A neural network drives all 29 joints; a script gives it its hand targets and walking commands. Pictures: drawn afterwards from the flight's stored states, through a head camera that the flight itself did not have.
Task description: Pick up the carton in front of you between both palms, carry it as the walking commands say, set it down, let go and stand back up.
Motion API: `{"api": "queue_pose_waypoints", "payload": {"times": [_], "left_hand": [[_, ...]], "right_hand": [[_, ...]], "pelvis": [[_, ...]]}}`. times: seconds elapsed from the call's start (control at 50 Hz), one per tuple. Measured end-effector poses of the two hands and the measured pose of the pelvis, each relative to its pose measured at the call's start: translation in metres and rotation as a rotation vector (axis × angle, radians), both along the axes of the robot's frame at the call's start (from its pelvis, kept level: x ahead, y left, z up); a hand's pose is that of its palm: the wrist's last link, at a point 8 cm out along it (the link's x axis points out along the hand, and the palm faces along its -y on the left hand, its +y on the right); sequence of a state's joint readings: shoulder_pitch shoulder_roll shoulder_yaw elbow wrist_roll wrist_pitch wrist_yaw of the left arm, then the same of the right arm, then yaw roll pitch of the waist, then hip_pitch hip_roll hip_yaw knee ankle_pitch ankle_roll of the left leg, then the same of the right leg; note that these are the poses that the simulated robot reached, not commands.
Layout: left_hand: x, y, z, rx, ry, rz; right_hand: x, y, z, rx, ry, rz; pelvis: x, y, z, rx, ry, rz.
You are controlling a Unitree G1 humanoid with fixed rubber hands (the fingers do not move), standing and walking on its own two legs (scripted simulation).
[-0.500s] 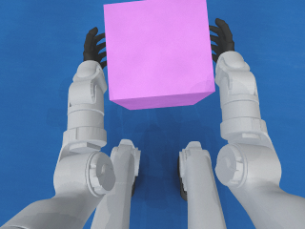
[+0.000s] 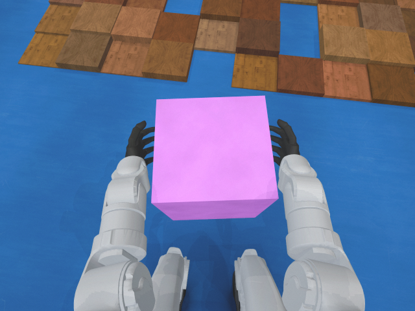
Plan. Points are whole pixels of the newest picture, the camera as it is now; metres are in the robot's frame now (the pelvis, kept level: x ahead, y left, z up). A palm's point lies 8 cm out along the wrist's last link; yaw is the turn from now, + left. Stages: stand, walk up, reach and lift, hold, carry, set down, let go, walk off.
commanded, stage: reach and lift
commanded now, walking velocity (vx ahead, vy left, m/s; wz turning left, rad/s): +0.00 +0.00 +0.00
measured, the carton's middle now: (212, 166) +0.41 +0.01 -0.10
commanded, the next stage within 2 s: hold in 1.60 s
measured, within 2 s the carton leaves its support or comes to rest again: neither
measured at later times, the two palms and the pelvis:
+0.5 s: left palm (106, 149) +0.34 +0.16 +0.12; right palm (324, 155) +0.35 -0.14 +0.12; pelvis +0.04 +0.01 +0.11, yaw +0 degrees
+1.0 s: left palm (97, 146) +0.34 +0.16 +0.15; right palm (337, 154) +0.33 -0.14 +0.15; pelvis +0.03 +0.01 +0.12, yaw +0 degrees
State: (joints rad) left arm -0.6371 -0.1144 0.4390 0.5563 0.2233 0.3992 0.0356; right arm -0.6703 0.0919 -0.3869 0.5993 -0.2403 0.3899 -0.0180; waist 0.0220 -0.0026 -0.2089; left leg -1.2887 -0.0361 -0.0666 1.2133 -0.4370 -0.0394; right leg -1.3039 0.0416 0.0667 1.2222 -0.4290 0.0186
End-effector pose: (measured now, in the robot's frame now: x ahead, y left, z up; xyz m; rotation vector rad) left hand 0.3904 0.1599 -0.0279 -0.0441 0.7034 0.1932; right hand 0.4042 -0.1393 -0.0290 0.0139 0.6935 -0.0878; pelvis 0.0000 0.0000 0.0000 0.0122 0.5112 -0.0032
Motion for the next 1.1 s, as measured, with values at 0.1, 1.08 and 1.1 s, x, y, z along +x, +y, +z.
{"api": "queue_pose_waypoints", "payload": {"times": [0.1,1.08,1.1], "left_hand": [[-0.009,-0.001,0.029,-0.001,0.001,-0.013],[-0.052,-0.004,0.175,0.035,-0.017,-0.084],[-0.052,-0.005,0.176,0.037,-0.016,-0.086]], "right_hand": [[-0.013,-0.001,0.029,0.0,0.001,-0.013],[-0.068,-0.005,0.176,-0.036,-0.018,-0.027],[-0.067,-0.005,0.177,-0.038,-0.017,-0.025]], "pelvis": [[0.009,0.002,0.026,-0.004,-0.071,-0.001],[0.038,0.007,0.123,-0.013,-0.58,0.001],[0.039,0.007,0.123,-0.013,-0.58,0.001]]}}
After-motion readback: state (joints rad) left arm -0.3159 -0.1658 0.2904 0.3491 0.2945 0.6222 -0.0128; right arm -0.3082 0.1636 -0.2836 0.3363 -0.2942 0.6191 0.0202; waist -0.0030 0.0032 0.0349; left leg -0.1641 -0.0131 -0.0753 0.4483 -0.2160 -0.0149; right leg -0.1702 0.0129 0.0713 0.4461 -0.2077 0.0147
